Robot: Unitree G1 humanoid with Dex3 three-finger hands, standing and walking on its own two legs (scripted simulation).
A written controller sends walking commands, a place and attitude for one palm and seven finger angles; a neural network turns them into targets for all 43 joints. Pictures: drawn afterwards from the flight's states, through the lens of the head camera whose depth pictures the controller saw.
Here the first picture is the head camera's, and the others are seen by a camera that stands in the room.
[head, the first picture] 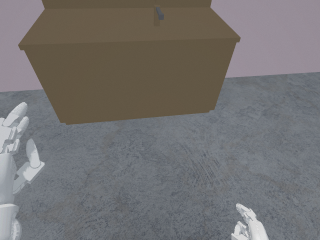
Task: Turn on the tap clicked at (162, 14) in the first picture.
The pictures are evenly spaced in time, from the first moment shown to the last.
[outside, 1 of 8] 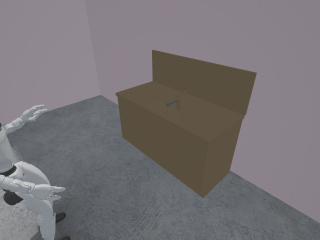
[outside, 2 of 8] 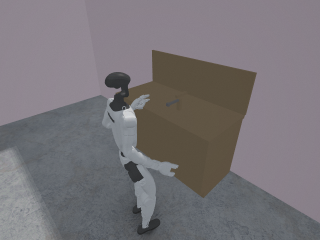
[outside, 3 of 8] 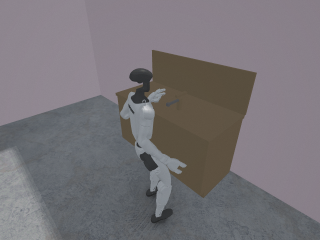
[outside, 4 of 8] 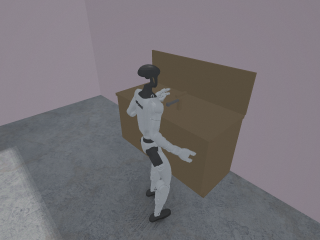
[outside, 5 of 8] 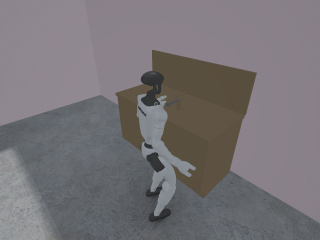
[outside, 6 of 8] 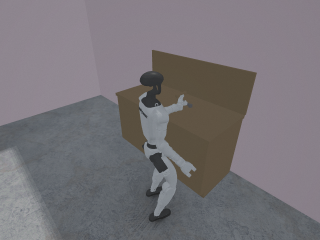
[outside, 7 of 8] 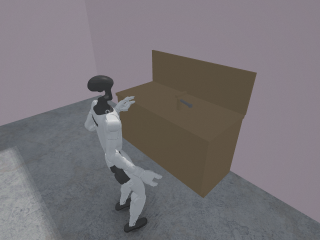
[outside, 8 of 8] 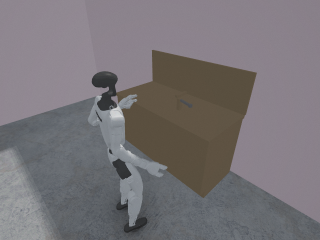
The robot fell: no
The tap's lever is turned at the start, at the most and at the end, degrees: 0 79 79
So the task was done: yes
